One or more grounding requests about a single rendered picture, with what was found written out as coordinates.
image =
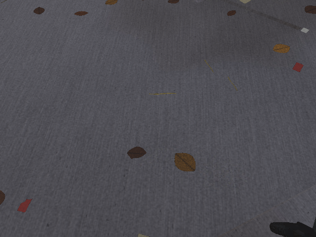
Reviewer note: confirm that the right robot hand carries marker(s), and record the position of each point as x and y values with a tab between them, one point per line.
290	229

